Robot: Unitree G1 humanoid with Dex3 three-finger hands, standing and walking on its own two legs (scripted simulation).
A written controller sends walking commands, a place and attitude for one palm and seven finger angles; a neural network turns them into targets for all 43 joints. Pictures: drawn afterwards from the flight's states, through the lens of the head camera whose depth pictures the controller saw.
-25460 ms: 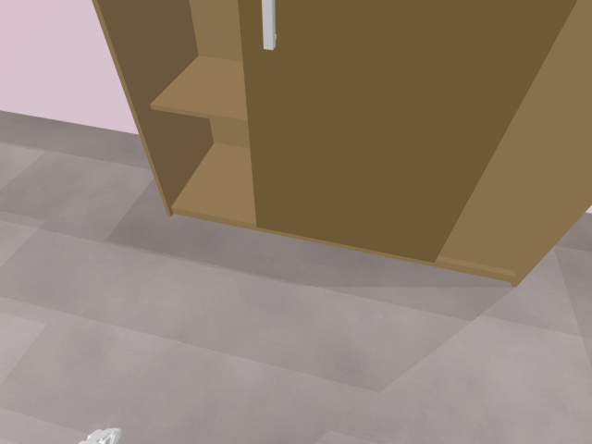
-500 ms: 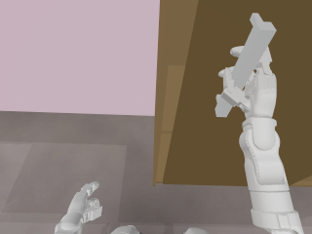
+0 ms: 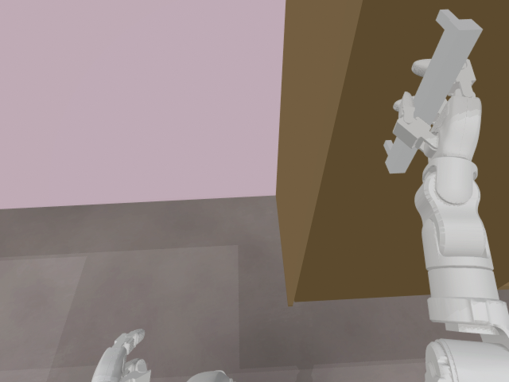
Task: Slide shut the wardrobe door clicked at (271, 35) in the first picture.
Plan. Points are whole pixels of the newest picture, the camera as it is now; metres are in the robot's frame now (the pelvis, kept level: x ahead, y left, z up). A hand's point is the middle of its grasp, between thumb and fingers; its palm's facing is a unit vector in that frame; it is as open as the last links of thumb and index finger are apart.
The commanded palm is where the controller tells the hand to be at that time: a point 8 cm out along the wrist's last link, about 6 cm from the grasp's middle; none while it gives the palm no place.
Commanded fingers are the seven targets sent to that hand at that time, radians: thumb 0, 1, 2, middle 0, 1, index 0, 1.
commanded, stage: step sideways, sliding the door along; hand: right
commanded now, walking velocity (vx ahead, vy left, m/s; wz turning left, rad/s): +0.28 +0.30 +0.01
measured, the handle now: (417, 102) +0.44 -0.24 +0.20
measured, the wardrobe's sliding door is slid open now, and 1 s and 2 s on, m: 0.00 0.00 0.00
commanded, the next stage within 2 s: stop walking and hold the door there in 0.04 s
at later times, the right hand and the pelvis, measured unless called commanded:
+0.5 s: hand (408, 121) +0.40 -0.22 +0.20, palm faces +0.60 +0.75 -0.29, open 7.0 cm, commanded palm +0.36 -0.25 +0.19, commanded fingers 0.00 -0.90 -0.90 0.45 1.40 0.45 1.40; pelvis +0.05 +0.12 -0.02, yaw +3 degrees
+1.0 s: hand (408, 120) +0.41 -0.22 +0.20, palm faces +0.62 +0.73 -0.30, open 6.8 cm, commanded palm +0.36 -0.25 +0.19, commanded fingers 0.00 -0.90 -0.90 0.45 1.40 0.45 1.40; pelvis +0.07 +0.14 +0.01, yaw +7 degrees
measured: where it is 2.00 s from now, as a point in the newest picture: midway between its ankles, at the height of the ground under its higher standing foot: outside the picture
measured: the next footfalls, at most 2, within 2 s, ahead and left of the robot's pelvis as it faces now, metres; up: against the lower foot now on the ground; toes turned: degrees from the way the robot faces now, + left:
left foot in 0.34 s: +0.21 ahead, +0.30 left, +0.00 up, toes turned +6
right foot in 0.52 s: +0.14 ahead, +0.03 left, +0.00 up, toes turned +7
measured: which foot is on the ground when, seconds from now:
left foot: up 0.00-0.32, down 0.34-0.54, up 0.56-0.72, down 0.74-1.00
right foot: down 0.00-0.32, up 0.34-0.50, down 0.52-1.00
